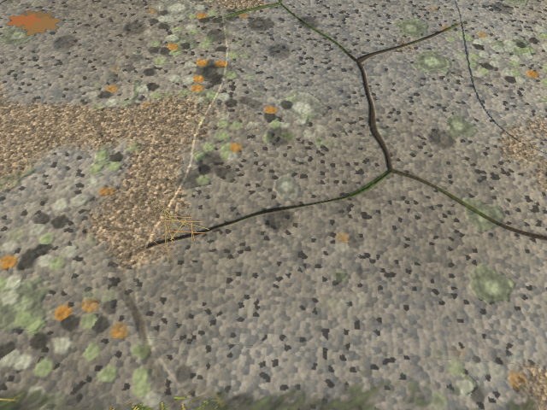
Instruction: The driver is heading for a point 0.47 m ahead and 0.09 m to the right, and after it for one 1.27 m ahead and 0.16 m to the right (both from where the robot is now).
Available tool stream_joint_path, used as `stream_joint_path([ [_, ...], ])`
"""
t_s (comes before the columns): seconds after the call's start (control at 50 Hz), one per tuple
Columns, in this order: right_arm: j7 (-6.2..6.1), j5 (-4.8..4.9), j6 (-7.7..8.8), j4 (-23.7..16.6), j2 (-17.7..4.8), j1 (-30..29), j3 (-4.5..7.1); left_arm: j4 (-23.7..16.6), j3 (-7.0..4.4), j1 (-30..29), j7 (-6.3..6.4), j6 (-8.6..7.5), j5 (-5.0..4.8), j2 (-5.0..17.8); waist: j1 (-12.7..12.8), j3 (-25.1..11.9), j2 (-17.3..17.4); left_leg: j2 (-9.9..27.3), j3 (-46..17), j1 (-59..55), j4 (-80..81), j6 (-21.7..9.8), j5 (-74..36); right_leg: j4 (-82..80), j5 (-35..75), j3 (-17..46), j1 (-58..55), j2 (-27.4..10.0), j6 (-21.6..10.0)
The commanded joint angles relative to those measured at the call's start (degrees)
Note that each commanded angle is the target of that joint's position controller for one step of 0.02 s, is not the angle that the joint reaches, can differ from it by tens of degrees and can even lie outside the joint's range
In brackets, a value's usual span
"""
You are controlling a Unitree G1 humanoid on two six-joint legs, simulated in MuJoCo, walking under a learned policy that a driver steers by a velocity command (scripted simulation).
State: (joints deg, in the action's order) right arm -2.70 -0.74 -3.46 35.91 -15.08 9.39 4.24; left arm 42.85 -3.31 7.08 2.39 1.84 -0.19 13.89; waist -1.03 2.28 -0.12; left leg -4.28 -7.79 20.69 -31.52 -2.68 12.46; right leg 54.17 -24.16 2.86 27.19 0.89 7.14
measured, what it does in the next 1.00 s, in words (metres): walks ahead: right foot, then left foot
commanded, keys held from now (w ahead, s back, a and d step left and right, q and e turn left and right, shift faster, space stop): no key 0.14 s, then w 0.86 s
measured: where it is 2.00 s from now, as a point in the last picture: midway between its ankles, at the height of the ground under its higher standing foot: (333, 223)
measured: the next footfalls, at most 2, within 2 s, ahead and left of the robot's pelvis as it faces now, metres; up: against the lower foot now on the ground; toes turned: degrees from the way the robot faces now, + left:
right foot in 0.12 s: +0.03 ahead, -0.13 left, +0.00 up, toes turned +5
left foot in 0.48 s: +0.02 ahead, +0.05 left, +0.00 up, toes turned +6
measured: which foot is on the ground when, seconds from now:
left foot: down 0.00-0.12, up 0.14-0.46, down 0.48-1.00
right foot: up 0.00-0.10, down 0.12-0.50, up 0.52-1.00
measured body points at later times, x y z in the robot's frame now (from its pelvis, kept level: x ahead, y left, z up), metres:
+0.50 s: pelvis +0.02 -0.03 +0.00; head +0.03 -0.03 +0.45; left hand +0.07 +0.23 -0.12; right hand +0.19 -0.25 -0.10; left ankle -0.02 +0.05 -0.74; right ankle -0.01 -0.14 -0.73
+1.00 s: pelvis +0.20 -0.09 +0.00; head +0.25 -0.09 +0.45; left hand +0.48 +0.10 -0.02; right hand +0.11 -0.34 -0.13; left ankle -0.02 +0.04 -0.73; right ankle +0.37 -0.19 -0.54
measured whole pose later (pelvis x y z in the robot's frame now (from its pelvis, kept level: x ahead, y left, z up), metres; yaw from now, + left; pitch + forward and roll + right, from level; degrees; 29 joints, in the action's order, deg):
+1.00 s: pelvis +0.20 -0.09 +0.00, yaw +6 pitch +6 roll -2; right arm -0.8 0.4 3.8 57.9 -12.7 31.3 1.0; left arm 25.0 2.4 -5.9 -0.3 0.3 1.3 6.4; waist -2.2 1.1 4.2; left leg 6.3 2.1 -11.1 -1.9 0.3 15.1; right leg 88.9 -30.2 -4.3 68.2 -3.0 -8.5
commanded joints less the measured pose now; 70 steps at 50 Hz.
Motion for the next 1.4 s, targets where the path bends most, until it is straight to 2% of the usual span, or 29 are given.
stream_joint_path([
  [0.02,-0.15,0.13,0.38,-5.1,-8.2,-1.4,2.2,-4.6,-1.29,0.0,-0.27,-1.51,-0.54,4.8,-0.3,-8.6,11.5,14.6,-18.8,-9.5,8.3,-10.1,-13.5,-6.5,-1.7,-0.3,-1.7,0.7,-1.1],
  [0.12,-0.57,1.95,0.34,-5.0,-5.1,-0.7,1.31,-3.7,-1.75,4.5,-1.76,-3.01,0.24,5.0,1.5,-7.5,6.3,8.9,-15.8,-4.6,1.9,-4.9,-6.7,-32.8,13.9,0.1,-16.8,-1.6,-5.3],
  [0.14,-0.38,0.46,0.54,-4.7,-2.1,3.1,0.74,-4.4,-2.24,5.4,-1.63,-3.07,1.76,8.4,-0.5,-8.4,-7.8,1.7,-7.5,3.8,-12.3,-0.5,12.3,-35.7,25.9,13.6,-22.7,-13.8,-9.7],
  [0.16,-0.6,0.65,1.01,-6.2,-5.5,1.8,2.1,-5.1,-1.84,4.6,-2.39,-3.66,4.04,8.3,-0.4,-6.7,-16.1,-3.6,-2.0,9.0,-26.8,3.7,26.9,-38.9,26.5,27.0,-13.6,-24.5,-22.1],
  [0.18,0.7,-2.84,0.34,-4.4,-5.3,4.3,1.92,-7.0,-0.68,0.9,-2.01,-2.81,3.8,5.4,-0.7,-4.0,-7.6,-2.0,-1.3,5.8,-33.5,3.7,20.4,-41.8,18.9,24.6,-8.2,-22.8,-22.6],
  [0.26,4.03,-1.73,0.86,-1.9,-3.3,1.9,1.05,-5.7,-0.14,1.7,-1.26,-2.81,2.84,4.1,0.7,0.5,-9.1,-1.2,1.4,10.4,-30.8,4.4,8.2,-42.8,1.5,10.2,-14.8,-10.2,-15.8],
  [0.38,3.63,-1.06,2.52,-2.3,-0.3,-4.2,-0.79,-3.1,-1.58,9.5,-1.99,-3.46,2.12,5.5,4.8,-2.6,-10.6,0.0,10.2,2.1,-5.1,2.1,15.7,-39.1,18.4,8.3,-25.8,-11.3,-17.8],
  [0.44,2.85,-0.95,3.69,-0.1,1.1,0.7,-1.0,-2.6,-1.99,9.0,-1.66,-2.8,0.87,5.6,1.5,-3.4,-9.4,-0.7,12.1,-9.0,11.2,-0.8,4.5,-35.8,27.4,8.0,-23.1,-11.5,-17.7],
  [0.48,1.89,-2.07,5.27,2.1,0.5,5.9,-0.93,-3.9,-1.06,5.7,-1.27,-3.41,-0.19,2.2,-1.8,-7.3,-3.8,4.8,5.7,-24.9,15.8,-1.9,-3.8,-28.7,32.3,4.5,-14.0,-9.1,-14.9],
  [0.52,1.57,-1.76,5.43,4.0,-7.5,11.3,0.87,-7.0,0.29,4.4,-1.62,-3.83,0.85,-0.8,-2.4,-5.6,14.7,21.1,-14.3,-29.2,16.5,-8.9,-11.3,-15.7,-0.2,-5.4,3.4,-0.4,-11.2],
  [0.58,2.27,-1.89,5.56,4.5,-4.0,12.1,0.04,-5.7,-1.47,3.8,-2.38,-2.73,2.96,3.6,-2.1,2.4,5.1,20.8,-14.1,-23.8,20.8,-13.2,2.5,6.1,-5.3,-3.7,13.2,-2.4,-9.7],
  [0.68,2.49,-1.14,7.01,5.6,-3.2,9.7,-0.09,-4.6,-0.7,6.8,-3.47,-2.48,3.2,0.4,1.3,1.0,7.1,14.9,-3.9,-13.5,21.4,-12.3,-6.7,21.4,2.1,-7.0,10.3,-2.4,-9.3],
  [0.76,1.44,-1.97,7.96,8.8,-5.1,17.2,0.37,-9.4,0.14,-2.8,-2.59,-2.26,2.99,-0.1,-1.4,3.0,4.3,20.0,-7.9,-25.4,21.3,-14.4,-10.1,27.8,-2.4,-5.2,28.7,-5.4,-9.6],
  [0.8,1.06,-2.98,8.76,11.8,-6.6,25.7,0.95,-13.3,0.03,-10.5,-0.79,-1.85,2.41,-0.6,-6.2,3.6,7.8,27.5,-15.5,-38.7,20.4,-19.6,-11.4,59.0,-16.2,-1.8,54.3,-4.2,-10.9],
  [0.86,1.09,-3.0,10.57,16.7,-5.8,29.9,-0.13,-20.5,3.13,-22.1,0.89,-2.93,1.8,-4.3,-5.8,6.9,2.3,29.6,-9.8,-43.8,21.2,-13.1,-6.6,76.5,-27.8,6.2,77.6,-2.9,-15.4],
  [0.92,1.46,-0.18,9.11,19.8,-2.7,22.7,-2.42,-25.4,6.19,-24.5,-1.3,-2.95,1.21,-6.3,-0.3,9.5,1.2,18.8,4.5,-15.4,36.0,-5.4,3.4,47.9,-18.9,-6.9,53.3,-6.0,-14.7],
  [0.96,1.05,1.95,8.14,15.5,-4.8,12.3,-2.52,-22.2,6.36,-10.4,-3.68,-1.41,1.09,-7.3,5.9,-0.2,0.9,14.4,12.9,8.8,39.5,-7.0,-29.4,30.0,1.7,-11.7,3.8,-3.5,-16.5],
  [0.98,1.71,2.57,8.68,14.4,-11.4,12.4,-0.89,-18.2,4.42,-1.2,-3.56,-1.04,1.48,-4.0,8.9,-9.0,5.2,15.7,13.4,5.0,30.6,-7.6,-63.0,31.3,3.7,-14.1,-8.7,0.7,-16.0],
  [1.02,2.93,3.89,9.14,14.7,-18.2,12.6,1.95,-12.1,1.15,16.7,-2.58,-0.55,1.28,1.9,17.6,-21.8,10.9,16.8,11.3,-11.0,1.6,-5.3,-90.7,14.8,-0.7,-9.6,-19.2,4.7,-16.0],
  [1.04,3.8,3.36,9.31,14.6,-15.6,13.2,1.98,-9.6,-0.97,21.1,-2.51,-0.91,2.86,7.8,18.0,-24.0,5.1,13.2,6.5,-9.2,-20.8,-3.0,-65.5,3.5,-8.5,5.0,-22.9,1.1,-17.9],
  [1.06,6.05,2.17,9.78,10.7,-4.0,11.6,-0.06,-5.0,-2.68,24.3,-1.8,-1.17,2.91,16.6,13.6,-23.3,-20.7,-3.1,1.7,6.9,-45.6,0.2,2.0,-22.2,-5.6,37.4,-24.3,-14.0,-19.5],
  [1.08,6.37,-0.71,10.11,9.7,1.2,15.9,-0.74,-4.8,-3.4,19.5,-1.26,-1.46,1.75,15.9,9.2,-25.3,-18.3,-4.7,-11.9,15.2,-61.6,-1.7,3.4,-32.8,-7.6,54.4,-24.0,-17.9,-17.6],
  [1.1,6.49,-0.75,9.87,8.7,1.6,16.1,-0.88,-4.4,-2.21,11.6,-1.68,-1.94,1.82,11.9,3.3,-17.6,-10.6,-1.8,-8.0,20.7,-65.9,-2.2,0.1,-32.3,-16.7,52.3,-17.7,-17.7,-17.7],
  [1.12,5.77,3.19,10.28,7.9,1.1,10.1,-1.63,-4.8,0.95,9.7,-3.41,-4.75,0.48,4.2,3.6,-9.8,-7.6,0.8,-1.8,24.1,-68.2,-2.6,2.0,-34.0,-11.1,43.2,-9.7,-16.4,-19.2],
  [1.16,4.72,1.92,9.49,5.7,2.6,8.3,-3.16,0.7,2.68,6.7,-5.25,-7.12,2.16,-3.8,-1.8,-5.9,-1.0,5.1,-1.4,22.9,-73.9,-6.0,-2.6,-30.4,-7.9,30.0,1.8,-13.8,-17.3],
  [1.18,4.48,2.03,8.85,4.7,2.6,7.5,-3.58,3.0,2.93,7.0,-5.48,-7.85,2.34,-5.0,-2.0,-4.5,-3.5,4.6,-2.2,24.4,-79.3,-6.8,-3.0,-32.0,-3.9,28.0,3.3,-14.3,-17.9],
  [1.26,3.66,1.96,7.39,1.4,2.5,3.7,-5.21,7.5,3.11,8.0,-5.34,-8.3,-0.15,-4.2,-4.5,1.0,0.2,4.4,-2.6,31.5,-58.2,-6.3,-8.5,-36.7,11.1,6.6,2.8,-8.0,-15.0],
  [1.32,3.77,0.5,7.56,-0.4,-0.1,-3.9,-4.44,8.8,3.12,12.9,-3.39,-9.12,-0.47,-0.9,-1.0,-3.5,-1.8,4.8,7.0,25.4,-38.1,-3.3,-19.4,-42.6,27.3,-1.6,-5.3,-5.3,-13.7],
  [1.4,4.99,2.37,7.9,-2.8,2.1,-15.9,-4.49,11.4,2.61,24.5,-0.81,-8.55,-0.75,2.1,5.9,-2.1,-2.0,5.6,11.1,28.6,-16.6,-1.1,-21.7,-46.5,36.1,0.7,-24.2,-8.3,-10.7],
])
